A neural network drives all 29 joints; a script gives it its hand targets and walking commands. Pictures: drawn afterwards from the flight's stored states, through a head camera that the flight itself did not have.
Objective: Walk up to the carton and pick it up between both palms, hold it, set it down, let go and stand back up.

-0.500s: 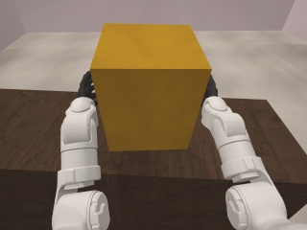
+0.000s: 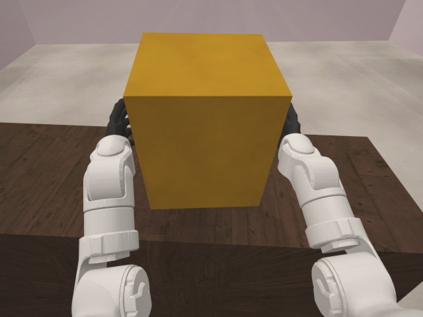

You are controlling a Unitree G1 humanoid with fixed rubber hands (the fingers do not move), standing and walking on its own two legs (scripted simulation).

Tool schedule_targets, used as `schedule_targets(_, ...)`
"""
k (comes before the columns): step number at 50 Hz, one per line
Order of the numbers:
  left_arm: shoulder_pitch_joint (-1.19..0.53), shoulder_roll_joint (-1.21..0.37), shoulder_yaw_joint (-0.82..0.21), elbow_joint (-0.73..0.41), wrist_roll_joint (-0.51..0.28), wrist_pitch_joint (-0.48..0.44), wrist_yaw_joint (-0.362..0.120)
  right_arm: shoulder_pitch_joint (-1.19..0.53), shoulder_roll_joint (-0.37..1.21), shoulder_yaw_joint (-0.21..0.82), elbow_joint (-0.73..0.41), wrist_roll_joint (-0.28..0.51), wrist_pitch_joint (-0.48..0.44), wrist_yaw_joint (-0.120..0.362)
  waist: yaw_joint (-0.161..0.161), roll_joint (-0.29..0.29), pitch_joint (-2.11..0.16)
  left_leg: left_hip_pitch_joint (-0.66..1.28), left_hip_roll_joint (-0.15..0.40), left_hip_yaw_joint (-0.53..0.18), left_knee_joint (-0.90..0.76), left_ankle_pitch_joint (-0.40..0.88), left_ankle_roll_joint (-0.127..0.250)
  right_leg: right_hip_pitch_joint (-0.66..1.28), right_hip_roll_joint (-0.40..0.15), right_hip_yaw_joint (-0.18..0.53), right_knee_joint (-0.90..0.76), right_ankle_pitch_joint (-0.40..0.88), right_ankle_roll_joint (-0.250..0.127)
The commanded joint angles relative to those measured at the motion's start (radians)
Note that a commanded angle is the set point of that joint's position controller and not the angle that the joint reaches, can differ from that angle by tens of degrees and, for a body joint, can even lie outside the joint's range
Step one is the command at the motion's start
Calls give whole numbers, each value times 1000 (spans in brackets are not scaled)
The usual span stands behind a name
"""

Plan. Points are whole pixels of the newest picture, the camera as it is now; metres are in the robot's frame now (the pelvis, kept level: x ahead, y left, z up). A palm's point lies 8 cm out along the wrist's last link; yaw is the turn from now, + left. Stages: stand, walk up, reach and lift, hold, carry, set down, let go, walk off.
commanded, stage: hold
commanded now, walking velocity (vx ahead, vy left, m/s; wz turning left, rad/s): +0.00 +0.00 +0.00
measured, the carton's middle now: (204, 124) +0.40 +0.00 +0.22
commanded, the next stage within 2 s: none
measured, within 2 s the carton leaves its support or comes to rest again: neither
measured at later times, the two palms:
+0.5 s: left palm (117, 142) +0.36 +0.16 +0.22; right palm (289, 141) +0.35 -0.15 +0.21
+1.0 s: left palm (116, 139) +0.36 +0.15 +0.22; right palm (289, 139) +0.35 -0.15 +0.21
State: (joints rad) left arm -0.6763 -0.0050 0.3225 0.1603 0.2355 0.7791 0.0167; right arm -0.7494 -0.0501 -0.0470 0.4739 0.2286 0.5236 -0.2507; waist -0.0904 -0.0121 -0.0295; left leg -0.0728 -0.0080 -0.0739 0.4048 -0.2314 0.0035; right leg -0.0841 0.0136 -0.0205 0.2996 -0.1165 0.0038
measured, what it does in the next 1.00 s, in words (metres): stands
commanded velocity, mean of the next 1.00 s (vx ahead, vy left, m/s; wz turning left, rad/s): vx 0.00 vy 0.00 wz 0.00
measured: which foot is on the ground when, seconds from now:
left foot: down 0.00-1.00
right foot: down 0.00-1.00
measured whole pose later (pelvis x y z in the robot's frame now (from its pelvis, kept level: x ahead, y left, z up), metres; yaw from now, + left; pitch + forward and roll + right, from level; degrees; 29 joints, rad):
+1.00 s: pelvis -0.01 +0.00 +0.00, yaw +1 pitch -7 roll -1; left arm -0.72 0.01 0.35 0.23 0.26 0.75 -0.01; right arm -0.76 -0.02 -0.08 0.51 0.17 0.51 -0.24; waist -0.10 -0.02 -0.03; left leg -0.06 -0.01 -0.09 0.40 -0.21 0.00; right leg -0.07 0.01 -0.03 0.29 -0.10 0.00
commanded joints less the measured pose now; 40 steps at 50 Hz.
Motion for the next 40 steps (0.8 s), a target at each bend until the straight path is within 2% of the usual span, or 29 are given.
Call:
schedule_targets(1,-859,-544,-556,-169,-194,-85,-144,-910,608,386,-361,143,-71,142,-11,64,-508,2,-50,52,-59,315,-54,277,58,-20,18,210,26)
schedule_targets(16,-857,-545,-555,-164,-188,-78,-141,-910,599,380,-351,139,-69,147,-9,67,-493,9,-46,51,-61,315,-56,261,60,-21,13,187,21)
schedule_targets(17,-787,-566,-586,-213,-196,-72,-151,-870,626,426,-468,149,-81,138,-17,52,-572,50,-38,45,-30,444,-56,337,66,-15,18,313,17)
schedule_targets(18,-786,-535,-575,-222,-189,-70,-156,-860,587,424,-474,156,-72,131,-21,65,-552,58,-49,42,-13,486,-70,342,62,-16,19,356,22)
schedule_targets(20,-779,-526,-553,-209,-169,-62,-169,-845,572,415,-449,148,-63,126,-22,57,-500,45,-51,44,-35,427,-65,320,57,-19,8,300,29)
schedule_targets(24,-800,-533,-547,-192,-156,-56,-181,-864,575,384,-420,114,-73,141,-15,69,-453,11,-39,48,-70,326,-55,290,53,-24,-9,166,14)
schedule_targets(33,-850,-553,-537,-116,-164,-73,-173,-926,603,358,-364,78,-94,156,-11,68,-449,-11,-32,54,-86,244,-43,255,51,-27,-16,80,6)
schedule_targets(40,-870,-549,-508,-62,-160,-86,-177,-950,621,344,-321,66,-104,156,-12,59,-458,-30,-36,56,-92,211,-34,269,47,-25,-14,79,9)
